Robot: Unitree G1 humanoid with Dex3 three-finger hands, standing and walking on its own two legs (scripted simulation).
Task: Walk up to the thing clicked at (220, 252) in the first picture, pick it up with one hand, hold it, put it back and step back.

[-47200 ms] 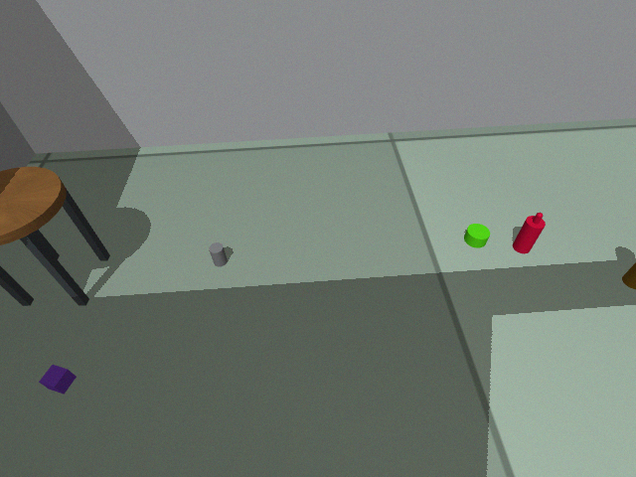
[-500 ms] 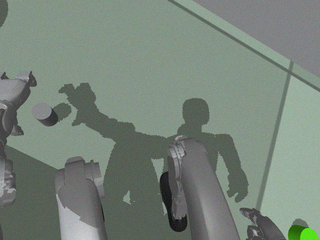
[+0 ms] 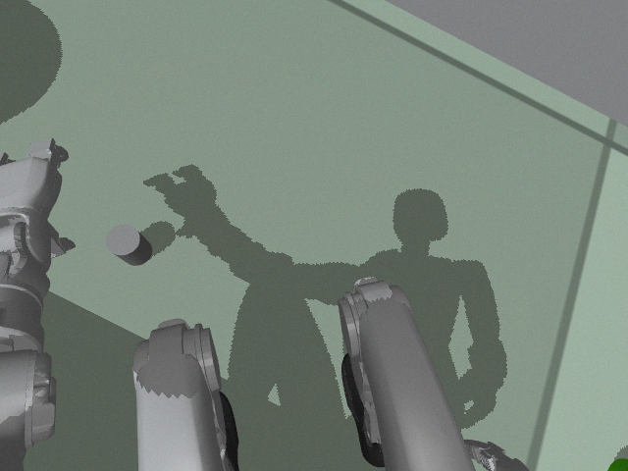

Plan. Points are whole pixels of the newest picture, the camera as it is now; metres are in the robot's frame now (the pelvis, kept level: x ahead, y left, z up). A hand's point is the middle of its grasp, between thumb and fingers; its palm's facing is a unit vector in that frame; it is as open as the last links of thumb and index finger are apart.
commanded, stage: home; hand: left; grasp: from above
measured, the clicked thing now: (130, 245) +0.48 +0.25 -0.33
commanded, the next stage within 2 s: none
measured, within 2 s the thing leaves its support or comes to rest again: neither
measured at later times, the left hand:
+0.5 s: hand (7, 391) +0.27 +0.22 +0.08, palm faces -0.12 -0.84 -0.53, open 7.5 cm
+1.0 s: hand out of the picture +0.21 +0.18 +0.28, palm faces +0.18 -0.96 -0.21, open 7.4 cm
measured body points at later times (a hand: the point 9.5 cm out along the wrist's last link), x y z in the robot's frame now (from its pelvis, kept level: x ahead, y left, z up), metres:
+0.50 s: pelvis +0.00 -0.02 +0.18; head +0.12 +0.02 +0.61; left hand +0.27 +0.26 +0.12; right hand +0.23 -0.24 +0.09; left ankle +0.07 +0.12 -0.34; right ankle +0.10 -0.16 -0.34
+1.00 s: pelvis +0.06 -0.01 +0.33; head +0.08 -0.01 +0.78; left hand +0.20 +0.23 +0.30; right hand +0.22 -0.25 +0.25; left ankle +0.06 +0.12 -0.34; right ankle +0.10 -0.16 -0.34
